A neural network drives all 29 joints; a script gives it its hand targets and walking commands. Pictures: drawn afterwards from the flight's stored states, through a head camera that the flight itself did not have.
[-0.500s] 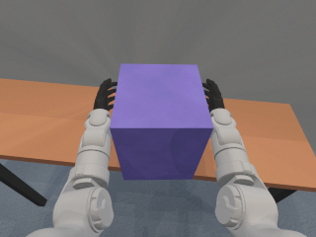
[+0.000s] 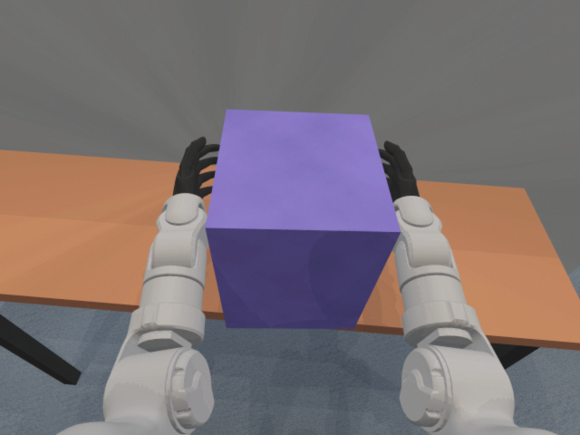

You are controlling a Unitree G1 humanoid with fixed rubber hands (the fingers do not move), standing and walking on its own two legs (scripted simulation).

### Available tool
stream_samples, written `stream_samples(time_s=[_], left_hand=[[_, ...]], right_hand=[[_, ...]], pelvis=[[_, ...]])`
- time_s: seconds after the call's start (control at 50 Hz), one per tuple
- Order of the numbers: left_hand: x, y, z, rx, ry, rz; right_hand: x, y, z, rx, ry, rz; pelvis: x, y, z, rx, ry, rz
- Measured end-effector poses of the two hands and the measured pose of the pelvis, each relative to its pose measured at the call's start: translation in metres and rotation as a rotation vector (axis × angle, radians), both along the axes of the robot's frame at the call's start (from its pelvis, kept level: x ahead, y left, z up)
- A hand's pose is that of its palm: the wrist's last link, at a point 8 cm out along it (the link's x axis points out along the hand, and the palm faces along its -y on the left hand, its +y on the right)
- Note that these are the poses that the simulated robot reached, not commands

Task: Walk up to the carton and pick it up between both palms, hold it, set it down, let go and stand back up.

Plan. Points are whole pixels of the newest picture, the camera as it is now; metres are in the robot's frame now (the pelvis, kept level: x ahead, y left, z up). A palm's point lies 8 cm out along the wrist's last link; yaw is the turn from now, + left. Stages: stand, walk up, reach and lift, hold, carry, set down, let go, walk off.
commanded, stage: reach and lift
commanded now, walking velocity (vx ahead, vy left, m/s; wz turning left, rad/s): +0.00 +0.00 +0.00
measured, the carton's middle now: (294, 226) +0.40 +0.04 +0.07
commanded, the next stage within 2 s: none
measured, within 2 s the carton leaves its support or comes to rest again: neither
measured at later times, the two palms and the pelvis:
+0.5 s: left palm (174, 189) +0.37 +0.18 +0.16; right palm (412, 193) +0.39 -0.11 +0.16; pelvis -0.02 +0.00 +0.00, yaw +0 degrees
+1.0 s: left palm (177, 188) +0.35 +0.17 +0.18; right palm (427, 197) +0.38 -0.12 +0.18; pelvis -0.03 +0.00 +0.00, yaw +0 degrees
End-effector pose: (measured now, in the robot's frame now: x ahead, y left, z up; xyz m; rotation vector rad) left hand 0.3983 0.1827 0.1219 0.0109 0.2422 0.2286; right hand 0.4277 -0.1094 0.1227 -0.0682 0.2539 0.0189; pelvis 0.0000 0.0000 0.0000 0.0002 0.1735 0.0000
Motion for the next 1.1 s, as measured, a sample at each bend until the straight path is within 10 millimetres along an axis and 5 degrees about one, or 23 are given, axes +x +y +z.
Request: stream_samples(time_s=[0.3, 0.74, 1.1], left_hand=[[-0.01, 0.001, 0.035, -0.008, -0.016, 0.012], [-0.042, 0.0, 0.062, -0.014, -0.019, -0.01], [-0.05, -0.012, 0.059, -0.015, -0.026, -0.032]], right_hand=[[-0.009, 0.002, 0.034, 0.007, -0.016, 0.002], [-0.045, -0.001, 0.062, 0.025, -0.018, -0.014], [-0.06, -0.012, 0.056, 0.019, -0.026, -0.036]], pelvis=[[-0.004, 0.0, 0.001, -0.001, -0.056, 0.003], [-0.038, 0.005, 0.001, -0.006, -0.073, 0.003], [-0.028, 0.004, 0.002, -0.004, -0.107, 0.0]])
